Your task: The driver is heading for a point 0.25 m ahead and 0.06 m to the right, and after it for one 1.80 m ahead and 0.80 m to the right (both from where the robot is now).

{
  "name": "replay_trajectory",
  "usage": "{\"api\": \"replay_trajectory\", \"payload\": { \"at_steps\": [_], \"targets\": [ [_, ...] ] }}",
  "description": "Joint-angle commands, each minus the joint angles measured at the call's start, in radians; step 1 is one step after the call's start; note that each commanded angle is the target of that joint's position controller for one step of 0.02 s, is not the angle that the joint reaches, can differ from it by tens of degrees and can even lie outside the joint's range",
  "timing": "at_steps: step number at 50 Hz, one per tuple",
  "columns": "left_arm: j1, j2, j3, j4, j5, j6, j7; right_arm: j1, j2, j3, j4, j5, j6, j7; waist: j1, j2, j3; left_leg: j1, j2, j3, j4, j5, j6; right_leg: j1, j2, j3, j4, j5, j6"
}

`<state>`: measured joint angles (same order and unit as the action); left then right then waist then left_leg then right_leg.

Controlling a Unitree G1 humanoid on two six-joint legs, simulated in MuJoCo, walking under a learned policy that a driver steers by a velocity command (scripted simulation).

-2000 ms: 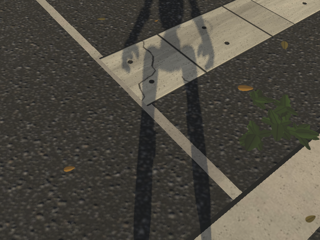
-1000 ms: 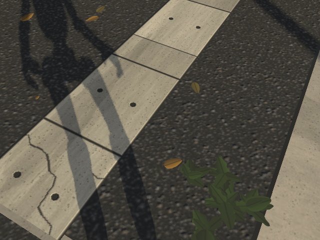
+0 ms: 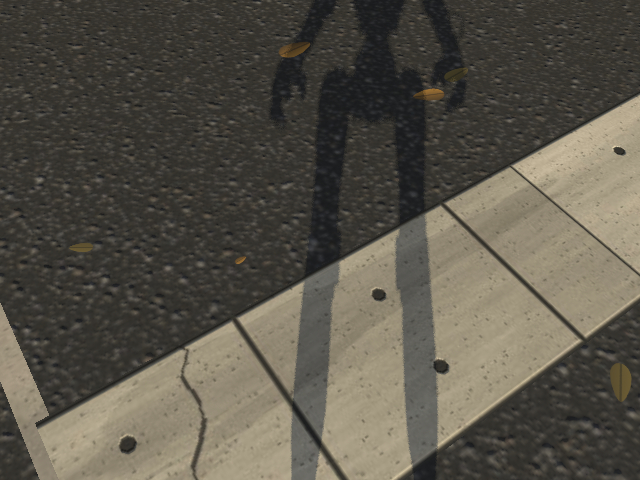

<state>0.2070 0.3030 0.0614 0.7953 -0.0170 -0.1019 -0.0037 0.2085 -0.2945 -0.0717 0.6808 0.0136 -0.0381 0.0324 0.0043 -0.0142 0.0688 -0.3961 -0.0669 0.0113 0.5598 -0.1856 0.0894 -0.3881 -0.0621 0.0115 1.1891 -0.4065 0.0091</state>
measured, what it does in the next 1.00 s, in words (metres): walks ahead, turning right: right foot, then left foot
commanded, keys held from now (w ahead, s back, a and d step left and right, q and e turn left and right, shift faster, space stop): w+e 0.04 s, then e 0.96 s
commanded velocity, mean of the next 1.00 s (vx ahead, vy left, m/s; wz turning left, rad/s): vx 0.14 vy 0.00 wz -0.36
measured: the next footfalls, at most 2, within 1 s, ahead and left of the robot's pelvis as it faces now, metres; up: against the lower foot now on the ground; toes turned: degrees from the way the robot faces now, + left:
right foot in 0.36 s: +0.34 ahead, -0.13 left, +0.00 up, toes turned -6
left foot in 0.78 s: +0.38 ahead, +0.10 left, +0.00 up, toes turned -25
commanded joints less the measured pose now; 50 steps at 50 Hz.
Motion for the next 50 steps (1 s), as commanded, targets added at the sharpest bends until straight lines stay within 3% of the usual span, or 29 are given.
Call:
{"api": "replay_trajectory", "payload": {
  "at_steps": [1, 4, 6, 8, 10, 12, 15, 17, 18, 19, 20, 21, 22, 23, 24, 26, 28, 31, 36, 38, 39, 40, 41, 42, 43, 44, 45, 47, 50],
  "targets": [
    [0.022, 0.121, 0.028, -0.057, 0.010, -0.013, -0.002, 0.013, -0.087, -0.019, -0.067, -0.022, -0.025, -0.012, 0.003, 0.077, -0.147, 0.290, 0.278, -0.372, -0.316, 0.171, 0.188, -0.236, -0.087, 0.059, -0.048, 0.113, -0.009],
    [0.018, 0.081, 0.019, -0.044, 0.017, 0.021, 0.002, 0.026, -0.114, -0.021, -0.035, -0.025, -0.043, -0.021, 0.013, 0.056, -0.103, 0.211, 0.262, -0.217, -0.349, 0.475, 0.184, -0.219, -0.079, 0.027, -0.137, 0.196, 0.026],
    [-0.014, 0.058, 0.010, -0.049, 0.020, 0.025, 0.002, 0.026, -0.114, -0.018, -0.013, -0.028, -0.043, -0.032, 0.008, 0.056, -0.083, 0.199, 0.226, -0.107, -0.344, 0.612, 0.146, -0.211, -0.069, 0.015, -0.264, 0.311, 0.035],
    [-0.055, 0.036, 0.000, -0.052, 0.015, 0.020, -0.007, 0.023, -0.108, -0.013, 0.003, -0.030, -0.039, -0.041, -0.015, 0.070, -0.079, 0.186, 0.184, -0.014, -0.344, 0.608, 0.101, -0.145, -0.040, -0.008, -0.427, 0.472, 0.026],
    [-0.101, 0.028, -0.004, -0.063, 0.009, 0.016, -0.019, 0.051, -0.113, -0.012, 0.029, -0.035, -0.037, -0.046, -0.046, 0.068, -0.086, 0.214, 0.198, 0.008, -0.346, 0.571, 0.083, -0.100, -0.012, -0.013, -0.525, 0.594, 0.015],
    [-0.116, 0.044, 0.000, -0.073, 0.004, 0.018, -0.030, 0.049, -0.121, -0.014, 0.050, -0.035, -0.030, -0.048, -0.052, 0.074, -0.080, 0.277, 0.230, 0.011, -0.327, 0.561, 0.082, -0.109, 0.003, 0.001, -0.572, 0.575, 0.003],
    [-0.122, 0.079, 0.014, -0.102, 0.016, 0.022, -0.049, 0.026, -0.133, -0.023, 0.064, -0.019, -0.003, -0.059, -0.042, 0.084, -0.071, 0.399, 0.278, -0.001, -0.214, 0.650, 0.079, -0.181, 0.023, -0.013, -0.605, 0.392, -0.029],
    [-0.035, 0.102, 0.029, -0.095, 0.023, 0.021, -0.059, 0.000, -0.139, -0.028, 0.056, -0.006, 0.019, -0.075, 0.004, 0.089, -0.109, 0.422, 0.271, 0.005, -0.053, 0.788, 0.054, -0.101, 0.067, -0.053, -0.651, 0.318, -0.059],
    [0.061, 0.135, 0.046, -0.076, 0.024, 0.018, -0.054, -0.004, -0.133, -0.026, 0.050, -0.005, 0.027, -0.082, 0.051, 0.055, -0.159, 0.386, 0.220, 0.039, 0.111, 0.765, 0.010, 0.035, 0.088, -0.044, -0.734, 0.453, -0.091],
    [0.131, 0.221, 0.067, -0.084, 0.033, 0.020, -0.039, 0.029, -0.117, -0.016, 0.021, -0.030, 0.021, -0.085, 0.058, -0.092, -0.262, 0.203, 0.127, 0.075, 0.397, 0.433, -0.057, 0.277, -0.070, 0.184, -0.716, 0.881, -0.178],
    [0.119, 0.262, 0.068, -0.102, 0.040, 0.027, -0.029, 0.130, -0.029, 0.010, 0.003, -0.055, 0.014, -0.067, -0.016, -0.269, -0.379, -0.160, -0.076, 0.017, 0.729, -0.474, -0.134, 0.577, -0.304, 0.574, -0.717, 1.112, -0.405],
    [0.114, 0.183, 0.051, -0.120, 0.030, 0.039, -0.023, 0.101, -0.095, 0.004, 0.026, -0.035, 0.009, -0.050, 0.040, -0.137, -0.469, -0.196, -0.028, -0.144, 0.818, -0.471, -0.126, 0.578, -0.283, 0.594, -0.766, 0.890, -0.405],
    [0.044, 0.155, 0.045, -0.145, 0.020, 0.049, -0.016, 0.028, -0.114, -0.003, 0.003, -0.006, 0.013, -0.045, 0.039, -0.093, -0.362, -0.252, 0.011, -0.143, 0.823, -0.403, -0.122, 0.483, -0.245, 0.501, -0.792, 0.723, -0.367],
    [0.000, 0.126, 0.037, -0.154, 0.005, 0.063, -0.008, -0.007, -0.113, -0.004, 0.002, -0.010, 0.022, -0.051, 0.025, -0.002, -0.274, -0.264, 0.046, -0.128, 0.764, -0.346, -0.124, 0.367, -0.204, 0.437, -0.829, 0.565, -0.318],
    [-0.032, 0.114, 0.032, -0.165, 0.001, 0.076, 0.000, -0.035, -0.118, -0.009, -0.005, -0.021, 0.034, -0.061, 0.012, 0.012, -0.206, -0.244, 0.071, -0.122, 0.684, -0.300, -0.129, 0.247, -0.180, 0.408, -0.862, 0.448, -0.291],
    [-0.063, 0.124, 0.036, -0.178, 0.018, 0.094, 0.008, -0.022, -0.090, -0.006, -0.010, -0.021, 0.049, -0.067, -0.023, -0.064, -0.154, -0.140, 0.065, -0.094, 0.503, -0.260, -0.138, 0.099, -0.101, 0.354, -0.904, 0.344, -0.254],
    [-0.049, 0.150, 0.049, -0.185, 0.024, 0.103, 0.018, -0.001, -0.067, -0.001, 0.001, -0.021, 0.044, -0.073, -0.019, -0.101, -0.181, -0.090, 0.046, -0.082, 0.388, -0.244, -0.158, 0.088, -0.082, 0.334, -0.895, 0.399, -0.257],
    [-0.053, 0.169, 0.060, -0.196, 0.012, 0.115, 0.032, -0.010, -0.071, -0.001, 0.006, -0.019, 0.040, -0.074, -0.005, -0.106, -0.223, -0.035, 0.042, -0.094, 0.278, -0.154, -0.174, 0.081, -0.070, 0.346, -0.880, 0.327, -0.239],
    [-0.060, 0.161, 0.062, -0.211, 0.008, 0.139, 0.034, -0.033, -0.079, -0.010, -0.005, -0.010, 0.020, -0.061, 0.010, -0.145, -0.200, 0.013, 0.029, -0.101, 0.101, -0.129, -0.155, 0.096, -0.057, 0.438, -0.853, 0.198, -0.204],
    [-0.078, 0.151, 0.059, -0.218, -0.001, 0.150, 0.036, 0.017, -0.081, -0.018, 0.010, -0.008, 0.006, -0.052, -0.025, -0.148, -0.191, 0.121, 0.028, -0.078, -0.093, -0.030, -0.126, 0.072, -0.025, 0.441, -0.803, 0.207, -0.168],
    [-0.054, 0.125, 0.051, -0.218, -0.003, 0.152, 0.038, 0.043, -0.122, -0.031, 0.013, -0.017, 0.004, -0.054, -0.027, -0.105, -0.193, 0.212, 0.114, -0.135, -0.176, -0.002, -0.092, 0.013, 0.020, 0.408, -0.736, 0.134, -0.124],
    [-0.025, 0.071, 0.038, -0.228, 0.003, 0.150, 0.034, 0.032, -0.211, -0.050, -0.001, -0.041, 0.011, -0.061, 0.009, 0.120, -0.178, 0.281, 0.338, -0.360, -0.249, 0.035, 0.010, -0.135, 0.136, 0.252, -0.524, -0.064, -0.061],
    [-0.043, 0.110, 0.051, -0.256, 0.005, 0.134, 0.029, 0.009, -0.227, -0.056, -0.003, -0.075, 0.016, -0.058, 0.013, 0.333, -0.140, 0.207, 0.470, -0.559, -0.298, 0.153, 0.152, -0.245, 0.202, 0.122, -0.289, -0.212, -0.015],
    [-0.009, 0.174, 0.073, -0.227, 0.012, 0.129, 0.027, -0.045, -0.166, -0.039, -0.036, -0.070, 0.012, -0.062, 0.021, 0.231, -0.138, 0.196, 0.459, -0.502, -0.279, 0.186, 0.166, -0.238, 0.147, 0.157, -0.123, -0.165, 0.010],
    [0.015, 0.183, 0.082, -0.197, 0.004, 0.135, 0.027, -0.087, -0.124, -0.029, -0.045, -0.053, 0.012, -0.067, 0.035, 0.162, -0.126, 0.191, 0.392, -0.385, -0.251, 0.199, 0.118, -0.237, 0.142, 0.143, -0.058, -0.102, 0.026],
    [0.037, 0.158, 0.079, -0.174, 0.004, 0.148, 0.034, -0.109, -0.108, -0.024, -0.053, -0.036, 0.014, -0.071, 0.040, 0.132, -0.122, 0.213, 0.338, -0.303, -0.231, 0.198, 0.081, -0.248, 0.134, 0.127, -0.005, -0.052, 0.045],
    [0.039, 0.136, 0.073, -0.173, 0.005, 0.157, 0.035, -0.109, -0.099, -0.020, -0.052, -0.025, 0.016, -0.074, 0.027, 0.134, -0.109, 0.226, 0.327, -0.260, -0.223, 0.245, 0.080, -0.272, 0.128, 0.121, 0.044, -0.020, 0.062],
    [-0.001, 0.101, 0.060, -0.195, -0.006, 0.162, 0.030, -0.080, -0.101, -0.018, -0.046, -0.029, 0.026, -0.080, 0.005, 0.154, -0.098, 0.244, 0.295, -0.171, -0.228, 0.291, 0.089, -0.273, 0.113, 0.066, 0.012, 0.023, 0.086],
    [-0.082, 0.078, 0.046, -0.240, -0.009, 0.159, 0.023, -0.018, -0.128, -0.030, -0.032, -0.033, 0.040, -0.088, -0.048, 0.191, -0.120, 0.355, 0.329, -0.149, -0.221, 0.326, 0.117, -0.279, 0.071, 0.037, -0.139, 0.027, 0.107]
  ]
}}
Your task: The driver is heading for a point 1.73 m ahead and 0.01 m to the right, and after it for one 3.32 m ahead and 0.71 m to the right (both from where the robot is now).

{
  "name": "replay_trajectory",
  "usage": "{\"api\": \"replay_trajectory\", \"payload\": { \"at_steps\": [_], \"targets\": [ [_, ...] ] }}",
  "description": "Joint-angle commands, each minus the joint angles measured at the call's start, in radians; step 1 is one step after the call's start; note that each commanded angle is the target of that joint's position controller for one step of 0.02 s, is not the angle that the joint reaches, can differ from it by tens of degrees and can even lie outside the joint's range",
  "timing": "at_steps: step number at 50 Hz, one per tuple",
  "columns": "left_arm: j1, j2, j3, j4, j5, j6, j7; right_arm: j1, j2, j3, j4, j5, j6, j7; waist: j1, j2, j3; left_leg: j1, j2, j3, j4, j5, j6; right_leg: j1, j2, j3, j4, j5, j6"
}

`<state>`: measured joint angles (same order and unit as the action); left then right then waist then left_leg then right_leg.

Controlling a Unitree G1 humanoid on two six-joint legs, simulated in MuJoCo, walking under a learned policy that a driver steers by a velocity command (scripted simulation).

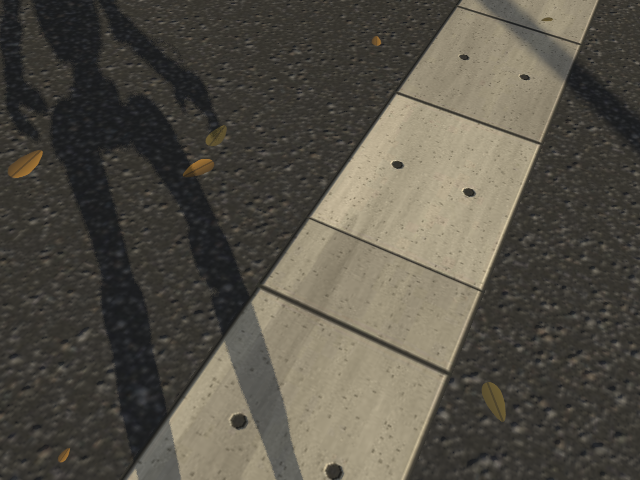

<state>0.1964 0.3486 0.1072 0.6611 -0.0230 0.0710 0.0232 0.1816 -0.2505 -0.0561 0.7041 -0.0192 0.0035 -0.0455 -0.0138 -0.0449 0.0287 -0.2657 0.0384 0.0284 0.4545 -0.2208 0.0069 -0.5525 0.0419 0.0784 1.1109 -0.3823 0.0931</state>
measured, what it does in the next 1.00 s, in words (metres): steps on the spot: right foot, then left foot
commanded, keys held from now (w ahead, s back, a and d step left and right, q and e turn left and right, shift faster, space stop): e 0.18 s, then no key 0.16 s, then q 0.66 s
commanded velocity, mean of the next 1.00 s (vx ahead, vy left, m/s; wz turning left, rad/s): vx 0.00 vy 0.00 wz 0.02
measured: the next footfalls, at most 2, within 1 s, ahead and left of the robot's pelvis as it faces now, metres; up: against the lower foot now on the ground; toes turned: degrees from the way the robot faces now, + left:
right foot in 0.22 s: +0.02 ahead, -0.14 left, +0.00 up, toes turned -9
left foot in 0.58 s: +0.05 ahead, +0.09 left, +0.00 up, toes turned -5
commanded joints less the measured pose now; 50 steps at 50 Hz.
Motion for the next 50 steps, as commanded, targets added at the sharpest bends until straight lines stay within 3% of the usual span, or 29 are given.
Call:
{"api": "replay_trajectory", "payload": {
  "at_steps": [1, 7, 9, 10, 11, 12, 13, 14, 16, 17, 21, 24, 27, 29, 30, 31, 32, 34, 35, 36, 38, 40, 44, 45, 46, 47, 48, 49, 50],
  "targets": [
    [-0.078, 0.026, -0.004, -0.113, -0.001, -0.015, -0.009, 0.010, -0.185, -0.052, -0.054, 0.002, 0.001, -0.010, -0.035, 0.226, -0.091, 0.233, 0.235, -0.155, -0.111, 0.367, 0.203, -0.082, -0.047, -0.040, -0.113, -0.007, 0.022],
    [-0.062, 0.040, 0.000, -0.130, 0.001, -0.004, -0.035, -0.020, -0.230, -0.073, -0.050, 0.027, 0.003, 0.015, -0.027, 0.250, -0.102, 0.178, 0.279, -0.089, -0.079, 0.398, 0.197, 0.138, -0.053, -0.131, -0.399, 0.004, -0.036],
    [-0.004, 0.035, 0.006, -0.111, 0.001, -0.002, -0.043, -0.044, -0.228, -0.075, -0.043, 0.048, 0.002, 0.017, 0.017, 0.231, -0.105, 0.146, 0.267, -0.047, -0.007, 0.373, 0.150, 0.253, -0.032, -0.161, -0.602, 0.142, -0.087],
    [0.032, 0.049, 0.014, -0.097, 0.005, -0.004, -0.037, -0.002, -0.199, -0.067, -0.022, 0.051, -0.002, 0.020, 0.027, 0.183, -0.113, 0.075, 0.232, -0.008, 0.067, 0.297, 0.094, 0.376, -0.016, -0.135, -0.716, 0.251, -0.122],
    [0.067, 0.124, 0.035, -0.099, 0.005, -0.008, -0.025, 0.032, -0.146, -0.051, -0.018, 0.021, -0.005, 0.026, 0.017, -0.015, -0.141, -0.113, 0.151, 0.086, 0.271, 0.051, 0.000, 0.567, -0.156, 0.071, -0.751, 0.541, -0.179],
    [0.050, 0.220, 0.045, -0.126, 0.026, -0.017, -0.016, -0.006, -0.099, -0.027, -0.073, -0.022, -0.011, 0.029, 0.009, -0.286, -0.135, -0.393, 0.010, 0.103, 0.509, -0.444, -0.086, 0.629, -0.418, 0.388, -0.720, 0.863, -0.372],
    [0.090, 0.156, 0.029, -0.118, 0.054, -0.040, -0.022, -0.086, -0.158, -0.045, -0.078, -0.003, -0.011, 0.019, 0.097, -0.168, -0.201, -0.385, 0.011, -0.041, 0.675, -0.476, -0.091, 0.557, -0.446, 0.382, -0.741, 0.798, -0.463],
    [0.049, 0.125, 0.012, -0.104, 0.055, -0.057, -0.022, -0.094, -0.176, -0.053, -0.073, 0.022, -0.004, 0.018, 0.067, -0.125, -0.157, -0.386, 0.028, -0.065, 0.720, -0.408, -0.081, 0.516, -0.383, 0.285, -0.748, 0.715, -0.420],
    [-0.055, 0.078, -0.004, -0.100, 0.025, -0.066, -0.015, -0.062, -0.177, -0.059, -0.037, 0.016, 0.009, 0.007, 0.024, -0.085, -0.112, -0.378, 0.039, -0.078, 0.678, -0.268, -0.081, 0.469, -0.292, 0.186, -0.753, 0.615, -0.329],
    [-0.079, 0.066, -0.014, -0.098, 0.023, -0.066, -0.009, -0.041, -0.174, -0.059, -0.027, 0.011, 0.013, 0.006, 0.006, -0.088, -0.112, -0.325, 0.028, -0.070, 0.685, -0.211, -0.089, 0.427, -0.269, 0.151, -0.755, 0.665, -0.323],
    [-0.114, -0.028, -0.050, -0.059, 0.045, -0.074, -0.003, 0.014, -0.090, -0.023, 0.016, 0.022, 0.016, 0.025, -0.008, -0.088, -0.131, -0.131, 0.046, -0.058, 0.405, -0.095, -0.100, 0.392, -0.213, 0.023, -0.765, 0.575, -0.290],
    [-0.078, 0.033, -0.036, -0.017, 0.054, -0.071, -0.007, -0.033, -0.125, -0.021, -0.005, 0.026, 0.019, 0.031, 0.032, -0.098, -0.085, -0.067, 0.034, -0.033, 0.274, -0.142, -0.088, 0.375, -0.256, 0.066, -0.777, 0.452, -0.319],
    [-0.095, 0.079, -0.021, -0.002, 0.033, -0.059, -0.001, -0.016, -0.159, -0.030, -0.013, 0.034, 0.019, 0.029, 0.020, -0.078, -0.037, -0.070, 0.013, -0.008, 0.185, -0.123, -0.061, 0.375, -0.289, 0.105, -0.752, 0.403, -0.322],
    [-0.070, 0.085, -0.015, 0.018, 0.018, -0.054, 0.006, 0.005, -0.158, -0.027, -0.015, 0.024, 0.014, 0.031, 0.005, -0.045, -0.030, -0.032, 0.008, -0.010, 0.062, 0.045, -0.028, 0.385, -0.271, 0.084, -0.713, 0.387, -0.278],
    [-0.052, 0.075, -0.013, 0.023, 0.022, -0.056, 0.012, 0.002, -0.189, -0.034, -0.024, 0.019, 0.012, 0.030, 0.016, 0.007, -0.038, -0.006, 0.036, -0.064, 0.048, 0.242, 0.000, 0.376, -0.233, 0.049, -0.663, 0.320, -0.233],
    [-0.034, 0.056, -0.012, 0.008, 0.039, -0.061, 0.016, 0.000, -0.242, -0.049, -0.023, 0.023, 0.010, 0.026, 0.056, 0.142, -0.059, 0.024, 0.081, -0.137, 0.074, 0.412, 0.047, 0.336, -0.143, -0.039, -0.596, 0.248, -0.182],
    [-0.076, 0.035, -0.015, -0.004, 0.048, -0.061, 0.021, 0.024, -0.234, -0.055, -0.021, 0.034, 0.009, 0.026, 0.030, 0.222, -0.082, 0.022, 0.135, -0.255, 0.010, 0.362, 0.124, 0.304, -0.056, -0.138, -0.494, 0.180, -0.122],
    [-0.172, -0.013, -0.019, -0.033, 0.036, -0.055, 0.026, 0.064, -0.228, -0.054, -0.022, 0.014, 0.001, 0.021, -0.027, 0.308, -0.070, 0.102, 0.253, -0.485, -0.111, 0.329, 0.260, 0.121, 0.036, -0.108, -0.288, -0.103, -0.083],
    [-0.185, -0.008, -0.016, -0.041, 0.027, -0.051, 0.021, 0.082, -0.229, -0.054, -0.025, 0.005, -0.014, 0.020, -0.051, 0.309, -0.075, 0.145, 0.293, -0.535, -0.133, 0.368, 0.302, 0.037, 0.031, -0.040, -0.114, -0.277, -0.080],
    [-0.153, 0.005, -0.008, -0.036, 0.019, -0.050, 0.015, 0.060, -0.239, -0.057, -0.030, 0.010, -0.026, 0.018, -0.027, 0.237, -0.088, 0.162, 0.285, -0.505, -0.113, 0.392, 0.293, 0.003, 0.005, 0.004, -0.029, -0.278, -0.078],
    [-0.123, 0.002, -0.009, -0.025, 0.019, -0.055, 0.011, -0.019, -0.229, -0.061, -0.045, 0.038, -0.020, 0.012, 0.012, 0.165, -0.088, 0.156, 0.210, -0.405, -0.085, 0.363, 0.207, 0.019, -0.029, -0.001, -0.185, -0.179, -0.067],
    [-0.120, -0.027, -0.019, -0.018, 0.019, -0.067, 0.003, -0.034, -0.228, -0.066, -0.049, 0.043, 0.011, 0.005, 0.001, 0.187, -0.111, 0.126, 0.164, -0.376, -0.066, 0.369, 0.183, 0.113, -0.004, -0.036, -0.314, -0.091, -0.043],
    [0.006, -0.002, -0.004, 0.017, 0.009, -0.076, -0.024, -0.079, -0.223, -0.068, -0.079, 0.056, 0.044, 0.006, 0.044, 0.217, -0.138, 0.023, 0.111, -0.394, -0.028, 0.206, 0.136, 0.350, 0.030, -0.081, -0.668, 0.158, -0.053],
    [0.038, 0.030, 0.008, 0.027, 0.016, -0.074, -0.020, -0.057, -0.195, -0.060, -0.078, 0.055, 0.043, 0.005, 0.044, 0.171, -0.134, -0.062, 0.067, -0.372, 0.020, 0.052, 0.089, 0.448, -0.018, -0.049, -0.739, 0.206, -0.078],
    [0.068, 0.117, 0.028, 0.016, 0.034, -0.068, -0.006, -0.009, -0.124, -0.042, -0.075, 0.033, 0.041, 0.011, 0.022, -0.070, -0.133, -0.230, -0.049, -0.249, 0.269, -0.230, 0.013, 0.547, -0.260, 0.203, -0.808, 0.230, -0.163],
    [0.025, 0.176, 0.033, -0.003, 0.074, -0.069, -0.013, -0.006, -0.156, -0.055, -0.107, 0.034, 0.028, 0.005, 0.004, -0.249, -0.081, -0.359, -0.118, -0.177, 0.479, -0.435, -0.026, 0.410, -0.453, 0.458, -0.865, 0.260, -0.323],
    [-0.025, 0.126, 0.016, -0.034, 0.080, -0.084, -0.012, -0.002, -0.228, -0.076, -0.091, 0.031, 0.021, 0.004, -0.003, -0.150, -0.049, -0.350, -0.065, -0.217, 0.647, -0.393, -0.036, 0.361, -0.448, 0.441, -0.885, 0.230, -0.373],
    [-0.087, 0.075, 0.001, -0.038, 0.067, -0.093, -0.008, 0.012, -0.250, -0.090, -0.066, 0.038, 0.027, 0.005, -0.029, -0.085, -0.014, -0.358, -0.055, -0.215, 0.707, -0.317, -0.043, 0.337, -0.387, 0.320, -0.869, 0.208, -0.333],
    [-0.122, 0.054, -0.005, -0.047, 0.051, -0.098, -0.003, 0.041, -0.233, -0.091, -0.037, 0.037, 0.037, -0.001, -0.040, -0.059, -0.005, -0.369, -0.048, -0.201, 0.732, -0.251, -0.057, 0.354, -0.323, 0.224, -0.860, 0.187, -0.289]
  ]
}}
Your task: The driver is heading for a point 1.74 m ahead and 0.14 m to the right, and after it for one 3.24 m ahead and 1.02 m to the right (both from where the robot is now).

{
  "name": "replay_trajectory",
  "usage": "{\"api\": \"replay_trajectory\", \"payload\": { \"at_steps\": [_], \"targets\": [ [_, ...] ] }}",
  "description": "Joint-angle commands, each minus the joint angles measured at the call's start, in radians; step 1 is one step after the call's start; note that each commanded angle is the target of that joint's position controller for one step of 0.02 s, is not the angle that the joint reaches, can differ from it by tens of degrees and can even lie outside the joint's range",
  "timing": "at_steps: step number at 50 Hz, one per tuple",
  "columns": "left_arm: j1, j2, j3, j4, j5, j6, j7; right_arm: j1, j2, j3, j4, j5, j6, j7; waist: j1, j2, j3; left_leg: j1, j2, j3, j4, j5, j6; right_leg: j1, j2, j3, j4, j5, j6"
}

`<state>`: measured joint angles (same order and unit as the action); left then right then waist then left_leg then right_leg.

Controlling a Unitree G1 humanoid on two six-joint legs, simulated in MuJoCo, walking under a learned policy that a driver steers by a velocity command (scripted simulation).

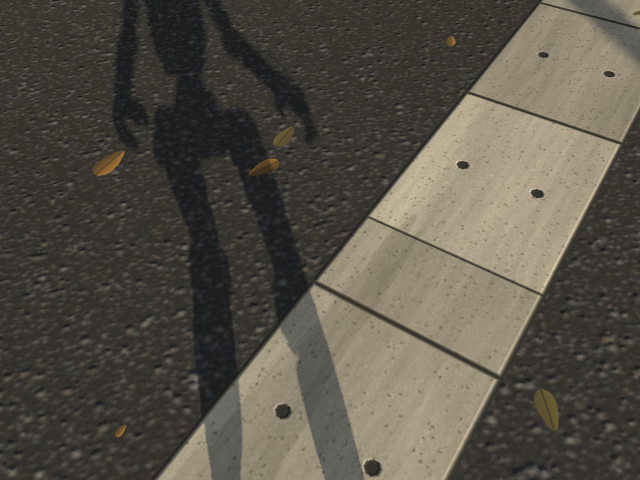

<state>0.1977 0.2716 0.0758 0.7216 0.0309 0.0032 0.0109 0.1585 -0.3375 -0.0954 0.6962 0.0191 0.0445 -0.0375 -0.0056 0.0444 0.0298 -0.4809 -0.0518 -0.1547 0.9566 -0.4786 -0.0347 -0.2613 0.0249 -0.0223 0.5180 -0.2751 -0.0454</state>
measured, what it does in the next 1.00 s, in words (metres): steps on the spot: left foot, then right foot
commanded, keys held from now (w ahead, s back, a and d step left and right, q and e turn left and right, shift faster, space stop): q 0.02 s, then no key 0.32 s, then e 0.40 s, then w+e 0.22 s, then w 0.04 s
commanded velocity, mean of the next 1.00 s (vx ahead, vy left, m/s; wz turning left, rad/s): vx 0.05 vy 0.00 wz -0.12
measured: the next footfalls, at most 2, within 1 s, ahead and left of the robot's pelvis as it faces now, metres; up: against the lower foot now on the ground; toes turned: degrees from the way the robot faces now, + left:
left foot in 0.32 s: +0.03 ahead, +0.15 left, +0.00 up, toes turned +5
right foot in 0.80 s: +0.03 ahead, -0.10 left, +0.00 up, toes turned -9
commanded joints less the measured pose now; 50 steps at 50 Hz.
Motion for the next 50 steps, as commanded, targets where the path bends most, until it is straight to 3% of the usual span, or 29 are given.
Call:
{"api": "replay_trajectory", "payload": {
  "at_steps": [1, 5, 9, 13, 15, 16, 17, 18, 19, 20, 21, 23, 26, 29, 30, 32, 34, 37, 38, 39, 40, 41, 42, 43, 44, 45, 46, 48, 50],
  "targets": [
    [-0.131, 0.121, 0.022, -0.106, -0.016, -0.032, 0.017, 0.066, -0.130, -0.049, -0.024, -0.004, 0.003, -0.010, -0.038, -0.152, 0.000, -0.172, 0.048, -0.010, 0.261, 0.063, -0.032, 0.082, -0.285, 0.269, -0.257, 0.138, -0.140],
    [-0.019, 0.114, 0.014, -0.076, -0.013, -0.024, 0.035, -0.005, -0.062, -0.024, -0.066, 0.002, -0.003, -0.003, 0.023, -0.156, -0.046, -0.157, 0.039, 0.024, 0.160, 0.111, -0.074, 0.193, -0.267, 0.172, -0.235, 0.324, -0.181],
    [-0.027, 0.142, 0.021, -0.065, -0.023, -0.016, 0.026, -0.039, -0.018, 0.005, -0.089, -0.013, -0.003, 0.008, 0.034, -0.178, -0.071, -0.018, 0.084, 0.073, -0.094, 0.080, -0.077, 0.204, -0.283, 0.133, -0.223, 0.346, -0.193],
    [-0.014, 0.166, 0.025, -0.037, -0.039, -0.008, 0.007, -0.021, -0.031, 0.011, -0.083, -0.010, -0.005, 0.017, 0.033, -0.197, -0.074, 0.150, 0.069, 0.159, -0.340, 0.118, -0.048, 0.161, -0.280, 0.121, -0.172, 0.441, -0.193],
    [0.002, 0.141, 0.013, -0.011, -0.055, -0.006, 0.003, 0.037, -0.032, 0.012, -0.056, -0.016, -0.008, 0.021, -0.006, -0.169, -0.071, 0.298, 0.057, 0.170, -0.616, 0.344, 0.003, 0.119, -0.252, 0.097, -0.117, 0.434, -0.133],
    [0.040, 0.117, 0.002, 0.003, -0.044, -0.017, 0.000, 0.049, -0.074, 0.006, -0.059, -0.022, -0.008, 0.015, 0.002, -0.119, -0.101, 0.425, 0.109, 0.093, -0.635, 0.497, 0.034, 0.054, -0.222, 0.075, -0.087, 0.355, -0.066],
    [0.053, 0.069, -0.017, -0.015, -0.002, -0.031, -0.009, 0.068, -0.148, -0.004, -0.070, -0.033, -0.005, 0.004, 0.041, 0.068, -0.168, 0.541, 0.268, -0.076, -0.565, 0.812, 0.098, -0.040, -0.144, -0.001, 0.030, 0.135, 0.011],
    [0.077, 0.028, -0.030, -0.004, -0.001, -0.033, -0.011, -0.014, -0.070, 0.020, -0.063, -0.041, -0.009, 0.010, 0.073, 0.156, -0.164, 0.408, 0.314, -0.090, -0.561, 0.707, 0.207, 0.014, -0.106, -0.002, -0.055, -0.054, 0.062],
    [0.028, 0.072, -0.027, 0.003, -0.001, -0.028, -0.011, -0.062, -0.006, 0.034, -0.076, -0.041, -0.019, 0.024, 0.049, 0.092, -0.123, 0.353, 0.246, -0.042, -0.577, 0.531, 0.184, 0.070, -0.109, 0.004, -0.091, 0.026, 0.080],
    [-0.012, 0.100, -0.019, 0.003, -0.009, -0.025, -0.013, -0.054, -0.005, 0.031, -0.062, -0.046, -0.026, 0.029, 0.027, 0.078, -0.095, 0.360, 0.186, 0.009, -0.576, 0.429, 0.129, 0.048, -0.100, -0.006, -0.093, 0.087, 0.079],
    [-0.028, 0.116, -0.015, 0.010, -0.020, -0.019, -0.010, -0.047, -0.035, 0.024, -0.057, -0.048, -0.031, 0.030, 0.013, 0.062, -0.067, 0.359, 0.161, 0.037, -0.570, 0.418, 0.099, 0.030, -0.097, -0.005, -0.085, 0.122, 0.071],
    [-0.029, 0.142, -0.008, 0.003, -0.031, -0.008, -0.006, -0.027, -0.077, 0.011, -0.047, -0.039, -0.038, 0.023, 0.012, 0.053, -0.039, 0.362, 0.169, 0.045, -0.565, 0.452, 0.093, -0.005, -0.094, 0.007, -0.062, 0.158, 0.060],
    [-0.028, 0.134, -0.003, -0.005, -0.043, 0.002, 0.002, 0.006, -0.100, -0.005, -0.039, -0.030, -0.027, 0.003, -0.002, 0.072, -0.040, 0.382, 0.247, 0.011, -0.575, 0.499, 0.159, -0.085, -0.066, -0.011, 0.063, 0.098, 0.064],
    [-0.027, 0.124, 0.008, -0.022, -0.048, 0.026, 0.000, 0.002, -0.103, -0.012, -0.050, -0.037, -0.030, -0.008, -0.024, 0.137, -0.043, 0.377, 0.395, -0.080, -0.619, 0.598, 0.282, -0.216, -0.063, 0.010, 0.379, -0.298, 0.074],
    [-0.026, 0.120, 0.014, -0.028, -0.054, 0.035, -0.002, -0.003, -0.104, -0.012, -0.049, -0.038, -0.038, -0.008, -0.021, 0.116, -0.039, 0.374, 0.437, -0.089, -0.625, 0.666, 0.312, -0.264, -0.084, 0.045, 0.491, -0.365, 0.081],
    [-0.003, 0.113, 0.018, -0.026, -0.055, 0.051, -0.005, -0.071, -0.100, -0.015, -0.053, -0.027, -0.049, -0.003, 0.015, 0.069, -0.034, 0.351, 0.412, -0.008, -0.617, 0.685, 0.288, -0.258, -0.112, 0.057, 0.487, -0.317, 0.095],
    [-0.002, 0.103, 0.014, -0.031, -0.049, 0.056, -0.012, -0.121, -0.107, -0.019, -0.056, -0.021, -0.048, 0.001, 0.023, 0.071, -0.056, 0.323, 0.376, 0.075, -0.596, 0.700, 0.255, -0.177, -0.113, 0.022, 0.397, -0.227, 0.099],
    [0.012, 0.114, 0.019, -0.051, -0.054, 0.057, -0.034, -0.110, -0.119, -0.024, -0.040, -0.008, -0.034, 0.001, 0.024, 0.089, -0.097, 0.340, 0.361, 0.142, -0.521, 0.677, 0.215, -0.075, -0.075, -0.044, 0.212, -0.097, 0.076],
    [0.049, 0.110, 0.021, -0.043, -0.057, 0.058, -0.038, -0.101, -0.124, -0.025, -0.032, 0.003, -0.030, 0.002, 0.040, 0.081, -0.117, 0.309, 0.354, 0.169, -0.492, 0.535, 0.185, 0.002, -0.045, -0.084, 0.113, -0.014, 0.053],
    [0.102, 0.125, 0.032, -0.022, -0.057, 0.057, -0.033, -0.068, -0.101, -0.021, -0.016, 0.008, -0.029, 0.006, 0.049, 0.042, -0.129, 0.230, 0.320, 0.207, -0.423, 0.279, 0.139, 0.114, -0.005, -0.090, 0.040, 0.017, 0.018],
    [0.182, 0.189, 0.057, 0.002, -0.062, 0.052, -0.022, -0.045, -0.037, -0.004, -0.009, -0.011, -0.031, 0.015, 0.061, -0.138, -0.107, 0.041, 0.236, 0.303, -0.192, -0.002, 0.070, 0.250, -0.077, 0.072, -0.069, -0.025, -0.048],
    [0.227, 0.341, 0.083, -0.033, -0.054, 0.023, -0.017, -0.146, 0.014, 0.019, -0.099, -0.039, -0.041, 0.016, 0.082, -0.410, -0.070, -0.310, 0.047, 0.278, 0.129, -0.247, -0.006, 0.297, -0.367, 0.672, -0.254, -0.209, -0.264],
    [0.219, 0.295, 0.061, -0.054, -0.017, -0.016, -0.031, -0.207, -0.050, 0.002, -0.109, -0.004, -0.064, 0.018, 0.123, -0.251, -0.082, -0.363, 0.060, 0.083, 0.241, -0.205, 0.018, 0.258, -0.427, 0.804, -0.361, -0.399, -0.340],
    [0.170, 0.244, 0.045, -0.055, -0.016, -0.038, -0.028, -0.204, -0.085, -0.009, -0.103, 0.022, -0.081, 0.026, 0.086, -0.214, -0.007, -0.386, 0.097, 0.061, 0.231, -0.089, 0.048, 0.217, -0.400, 0.735, -0.380, -0.505, -0.292],
    [0.127, 0.211, 0.035, -0.061, -0.034, -0.047, -0.019, -0.171, -0.108, -0.020, -0.077, 0.011, -0.094, 0.025, 0.053, -0.168, 0.027, -0.372, 0.119, 0.067, 0.199, 0.014, 0.059, 0.195, -0.355, 0.652, -0.363, -0.489, -0.234],
    [0.095, 0.193, 0.026, -0.067, -0.046, -0.046, -0.008, -0.152, -0.112, -0.025, -0.056, -0.010, -0.102, 0.021, 0.038, -0.151, 0.034, -0.352, 0.133, 0.066, 0.145, 0.111, 0.051, 0.189, -0.312, 0.573, -0.354, -0.410, -0.196],
    [0.091, 0.185, 0.019, -0.071, -0.042, -0.045, 0.002, -0.141, -0.103, -0.026, -0.045, -0.021, -0.109, 0.023, 0.030, -0.160, 0.026, -0.299, 0.135, 0.069, 0.103, 0.190, 0.041, 0.170, -0.269, 0.507, -0.361, -0.341, -0.173],
    [0.130, 0.178, 0.017, -0.072, -0.034, -0.054, 0.011, -0.135, -0.074, -0.021, -0.031, -0.021, -0.123, 0.031, 0.033, -0.138, 0.006, -0.273, 0.111, 0.087, 0.036, 0.321, 0.021, 0.199, -0.233, 0.436, -0.372, -0.187, -0.165],
    [0.170, 0.164, 0.014, -0.060, -0.038, -0.065, 0.015, -0.133, -0.052, -0.015, -0.020, -0.019, -0.129, 0.036, 0.041, -0.127, -0.005, -0.280, 0.104, 0.096, -0.057, 0.406, 0.003, 0.250, -0.219, 0.369, -0.374, -0.048, -0.159]
  ]
}}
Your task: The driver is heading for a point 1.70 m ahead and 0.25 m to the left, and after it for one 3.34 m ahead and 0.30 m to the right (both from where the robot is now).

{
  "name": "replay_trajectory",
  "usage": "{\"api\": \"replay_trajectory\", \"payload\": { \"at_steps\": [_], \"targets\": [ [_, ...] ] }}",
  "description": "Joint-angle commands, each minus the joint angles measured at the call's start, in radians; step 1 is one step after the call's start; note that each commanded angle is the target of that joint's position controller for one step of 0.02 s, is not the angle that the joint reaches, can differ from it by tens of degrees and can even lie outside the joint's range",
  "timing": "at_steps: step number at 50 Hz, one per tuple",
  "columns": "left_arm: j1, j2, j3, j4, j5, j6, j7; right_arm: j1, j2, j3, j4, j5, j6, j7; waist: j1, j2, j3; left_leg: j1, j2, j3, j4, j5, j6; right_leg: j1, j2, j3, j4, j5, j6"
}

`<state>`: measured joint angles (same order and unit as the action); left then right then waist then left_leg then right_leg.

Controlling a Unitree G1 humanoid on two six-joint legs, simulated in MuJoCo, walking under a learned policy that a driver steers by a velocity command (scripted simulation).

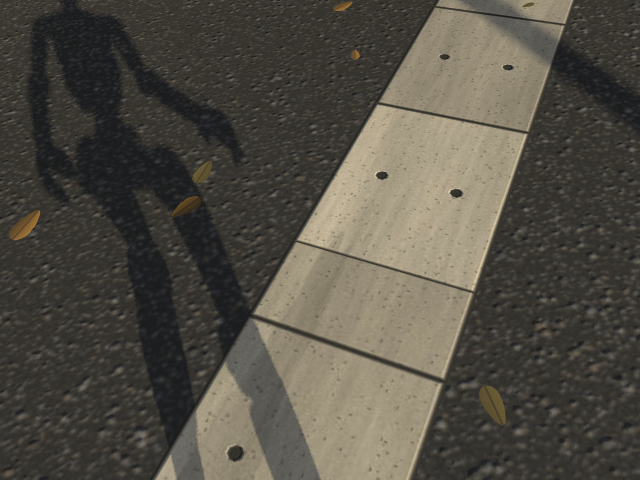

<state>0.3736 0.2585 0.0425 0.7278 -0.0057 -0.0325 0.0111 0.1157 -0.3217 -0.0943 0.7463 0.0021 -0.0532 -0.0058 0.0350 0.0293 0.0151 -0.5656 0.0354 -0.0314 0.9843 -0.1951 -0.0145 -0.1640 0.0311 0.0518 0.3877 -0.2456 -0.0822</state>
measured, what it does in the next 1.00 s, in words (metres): walks ahead, turning left: left foot, then right foot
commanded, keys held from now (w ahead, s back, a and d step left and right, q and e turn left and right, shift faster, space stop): w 0.14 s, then w+q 0.66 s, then w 0.20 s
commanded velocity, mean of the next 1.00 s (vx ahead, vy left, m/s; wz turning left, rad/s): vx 0.46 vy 0.00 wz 0.23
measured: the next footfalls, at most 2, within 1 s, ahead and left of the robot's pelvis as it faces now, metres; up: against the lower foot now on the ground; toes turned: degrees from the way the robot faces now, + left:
left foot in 0.38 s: +0.36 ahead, +0.13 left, +0.00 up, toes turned +1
right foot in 0.84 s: +0.67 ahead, -0.04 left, +0.00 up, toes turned +19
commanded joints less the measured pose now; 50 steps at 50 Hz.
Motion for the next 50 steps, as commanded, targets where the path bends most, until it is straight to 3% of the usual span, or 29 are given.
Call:
{"api": "replay_trajectory", "payload": {
  "at_steps": [1, 7, 13, 15, 16, 17, 18, 19, 20, 21, 22, 23, 24, 25, 28, 32, 34, 37, 39, 41, 42, 43, 44, 45, 46, 47, 49, 50],
  "targets": [
    [0.011, 0.172, 0.046, -0.059, -0.003, -0.032, 0.015, -0.098, -0.058, -0.013, -0.069, -0.002, -0.033, 0.006, 0.006, -0.115, 0.010, -0.194, 0.015, -0.025, -0.132, 0.151, -0.026, 0.165, -0.220, 0.271, -0.245, -0.037, -0.118],
    [0.067, 0.183, 0.051, -0.017, -0.005, -0.029, 0.015, -0.194, -0.038, 0.005, -0.095, 0.012, -0.046, 0.026, 0.058, -0.148, 0.069, -0.157, 0.013, -0.007, -0.354, 0.250, -0.052, 0.157, -0.218, 0.209, -0.247, 0.057, -0.113],
    [0.107, 0.187, 0.051, 0.022, -0.007, -0.020, 0.008, -0.268, -0.026, 0.030, -0.127, 0.025, -0.066, 0.068, 0.088, -0.142, 0.124, -0.159, 0.007, 0.058, -0.458, 0.199, 0.025, 0.238, -0.266, 0.135, -0.220, 0.226, -0.115],
    [0.090, 0.200, 0.054, 0.025, -0.008, -0.017, 0.011, -0.231, -0.042, 0.026, -0.126, 0.025, -0.068, 0.077, 0.055, -0.151, 0.093, -0.080, -0.019, 0.080, -0.478, 0.154, 0.068, 0.264, -0.273, 0.097, -0.168, 0.446, -0.095],
    [0.078, 0.211, 0.056, 0.024, -0.005, -0.015, 0.013, -0.183, -0.063, 0.018, -0.116, 0.024, -0.066, 0.075, 0.025, -0.162, 0.043, 0.003, -0.051, 0.100, -0.474, 0.127, 0.092, 0.281, -0.266, 0.071, -0.103, 0.668, -0.081],
    [0.067, 0.220, 0.058, 0.022, -0.001, -0.011, 0.017, -0.089, -0.092, 0.003, -0.094, 0.021, -0.062, 0.070, -0.027, -0.167, -0.036, 0.130, -0.091, 0.126, -0.469, 0.114, 0.120, 0.290, -0.250, 0.036, 0.017, 0.896, -0.066],
    [0.049, 0.218, 0.054, 0.018, 0.001, -0.005, 0.021, 0.065, -0.126, -0.016, -0.054, 0.021, -0.056, 0.062, -0.110, -0.142, -0.133, 0.346, -0.117, 0.135, -0.492, 0.155, 0.154, 0.231, -0.212, -0.015, 0.207, 1.008, -0.035],
    [0.052, 0.198, 0.041, -0.003, 0.022, -0.008, 0.026, 0.235, -0.169, -0.028, -0.028, 0.020, -0.047, 0.051, -0.175, -0.070, -0.254, 0.671, 0.015, -0.060, -0.456, 0.125, 0.210, 0.001, -0.191, -0.025, 0.476, 0.768, 0.000],
    [0.161, 0.073, 0.005, -0.032, 0.030, -0.029, 0.012, 0.310, -0.257, -0.047, -0.014, 0.019, -0.048, 0.053, -0.093, 0.231, -0.381, 1.005, 0.290, -0.635, -0.534, -0.087, 0.403, -0.411, 0.023, -0.029, 0.889, -0.077, 0.087],
    [0.076, 0.146, 0.012, -0.034, 0.005, -0.060, 0.004, 0.307, -0.151, -0.021, -0.006, 0.032, -0.048, 0.053, -0.148, 0.157, -0.377, 1.015, 0.302, -0.791, -0.680, -0.213, 0.395, -0.546, 0.026, 0.097, 1.009, -0.267, 0.082],
    [-0.037, 0.187, 0.023, -0.074, -0.034, -0.084, -0.008, 0.239, -0.133, -0.014, -0.019, 0.024, -0.042, 0.043, -0.147, 0.113, -0.205, 0.884, 0.276, -0.639, -0.705, -0.188, 0.349, -0.626, -0.032, 0.097, 1.007, -0.194, 0.069],
    [-0.093, 0.181, 0.015, -0.087, -0.030, -0.101, -0.010, 0.185, -0.121, -0.008, -0.037, 0.014, -0.038, 0.038, -0.121, 0.005, -0.132, 0.737, 0.234, -0.527, -0.718, -0.092, 0.324, -0.594, -0.076, 0.079, 0.944, -0.125, 0.058],
    [-0.121, 0.174, 0.019, -0.092, -0.005, -0.108, -0.009, 0.144, -0.104, -0.002, -0.048, 0.008, -0.036, 0.036, -0.085, -0.046, -0.063, 0.604, 0.192, -0.450, -0.738, 0.019, 0.314, -0.561, -0.100, 0.066, 0.859, -0.088, 0.064],
    [-0.108, 0.174, 0.024, -0.094, 0.009, -0.103, -0.009, 0.122, -0.091, 0.005, -0.060, -0.004, -0.038, 0.032, -0.049, -0.026, -0.051, 0.520, 0.162, -0.397, -0.761, 0.093, 0.311, -0.498, -0.123, 0.067, 0.810, -0.060, 0.070],
    [-0.077, 0.138, 0.017, -0.097, 0.024, -0.076, -0.008, 0.107, -0.097, 0.003, -0.068, 0.013, -0.037, 0.021, -0.007, 0.018, -0.022, 0.378, 0.124, -0.312, -0.803, 0.211, 0.327, -0.447, -0.134, 0.034, 0.680, -0.052, 0.117],
    [-0.243, 0.086, -0.004, -0.147, 0.028, -0.074, -0.005, 0.147, -0.135, -0.009, -0.053, 0.024, -0.029, 0.003, -0.057, 0.020, 0.020, 0.254, 0.040, -0.199, -0.794, 0.222, 0.266, -0.376, -0.089, -0.005, 0.351, 0.204, 0.157],
    [-0.325, 0.078, -0.008, -0.163, 0.017, -0.082, -0.012, 0.201, -0.143, -0.012, -0.038, 0.029, -0.018, -0.004, -0.097, 0.029, 0.007, 0.251, 0.031, -0.207, -0.770, 0.187, 0.238, -0.310, -0.047, -0.014, 0.226, 0.330, 0.164],
    [-0.366, 0.114, 0.007, -0.177, 0.000, -0.090, -0.021, 0.247, -0.140, -0.011, -0.024, 0.038, -0.004, -0.010, -0.102, 0.050, -0.009, 0.341, 0.067, -0.291, -0.697, 0.117, 0.212, -0.277, -0.034, 0.030, 0.129, 0.329, 0.150],
    [-0.347, 0.145, 0.022, -0.176, -0.004, -0.095, -0.025, 0.242, -0.138, -0.013, -0.028, 0.033, 0.003, -0.013, -0.078, 0.072, -0.019, 0.407, 0.097, -0.353, -0.626, 0.114, 0.190, -0.251, -0.038, 0.046, 0.104, 0.244, 0.121],
    [-0.217, 0.177, 0.045, -0.146, -0.001, -0.102, -0.021, 0.225, -0.111, -0.004, -0.036, 0.022, 0.008, -0.009, -0.004, 0.080, -0.073, 0.407, 0.064, -0.339, -0.493, 0.196, 0.153, -0.074, -0.043, 0.014, 0.049, 0.202, 0.066],
    [-0.088, 0.214, 0.058, -0.132, 0.018, -0.106, -0.015, 0.234, -0.051, 0.018, -0.048, 0.007, 0.006, -0.003, 0.053, 0.029, -0.201, 0.341, 0.013, -0.283, -0.271, 0.144, 0.122, 0.146, -0.157, 0.105, 0.076, 0.170, 0.003],
    [0.028, 0.301, 0.082, -0.101, 0.037, -0.095, -0.014, 0.370, 0.024, 0.043, -0.062, 0.024, -0.006, -0.002, 0.027, -0.235, -0.359, 0.020, -0.131, -0.145, 0.080, -0.150, 0.048, 0.508, -0.379, 0.508, 0.040, -0.008, -0.157],
    [0.069, 0.248, 0.076, -0.072, 0.011, -0.087, -0.027, 0.396, -0.026, 0.042, -0.053, 0.039, -0.011, -0.002, 0.032, -0.341, -0.357, -0.148, -0.107, -0.144, 0.256, -0.386, 0.034, 0.527, -0.448, 0.769, -0.067, -0.209, -0.200],
    [0.015, 0.178, 0.056, -0.082, 0.003, -0.084, -0.026, 0.310, -0.104, 0.022, -0.054, 0.044, -0.010, -0.002, 0.049, -0.210, -0.207, -0.206, -0.063, -0.161, 0.325, -0.311, 0.033, 0.413, -0.406, 0.660, -0.090, -0.267, -0.163],
    [-0.039, 0.151, 0.046, -0.088, 0.009, -0.077, -0.024, 0.218, -0.114, 0.021, -0.075, 0.032, -0.008, -0.003, 0.045, -0.122, -0.118, -0.198, -0.028, -0.122, 0.320, -0.238, 0.032, 0.295, -0.361, 0.515, -0.094, -0.175, -0.136],
    [-0.077, 0.135, 0.039, -0.081, 0.013, -0.074, -0.026, 0.157, -0.102, 0.022, -0.096, 0.017, -0.011, -0.001, 0.029, -0.088, -0.044, -0.189, -0.003, -0.107, 0.265, -0.191, 0.032, 0.184, -0.322, 0.421, -0.117, -0.048, -0.134],
    [-0.109, 0.114, 0.031, -0.071, 0.019, -0.077, -0.025, 0.154, -0.070, 0.024, -0.100, 0.015, -0.009, 0.008, -0.015, -0.126, -0.010, -0.112, 0.039, -0.088, 0.171, -0.141, 0.031, 0.073, -0.268, 0.310, -0.162, 0.090, -0.126],
    [-0.107, 0.113, 0.031, -0.062, 0.013, -0.080, -0.026, 0.165, -0.050, 0.030, -0.095, 0.015, -0.007, 0.012, -0.025, -0.135, -0.015, -0.092, 0.044, -0.070, 0.132, -0.136, 0.028, 0.053, -0.257, 0.274, -0.179, 0.136, -0.134]
  ]
}}
Velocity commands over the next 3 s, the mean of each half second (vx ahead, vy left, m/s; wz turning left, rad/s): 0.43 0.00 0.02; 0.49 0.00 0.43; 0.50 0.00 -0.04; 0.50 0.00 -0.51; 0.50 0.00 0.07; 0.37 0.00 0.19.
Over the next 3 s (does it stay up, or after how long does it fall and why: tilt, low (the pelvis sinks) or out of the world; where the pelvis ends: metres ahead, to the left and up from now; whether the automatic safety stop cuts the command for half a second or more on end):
stays up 1.61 0.22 -0.02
